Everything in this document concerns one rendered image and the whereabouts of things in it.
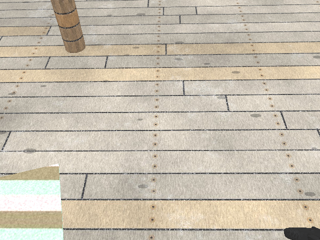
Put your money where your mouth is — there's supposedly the robot right hand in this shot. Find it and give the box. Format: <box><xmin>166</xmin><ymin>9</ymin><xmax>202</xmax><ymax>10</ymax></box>
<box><xmin>284</xmin><ymin>226</ymin><xmax>320</xmax><ymax>240</ymax></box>

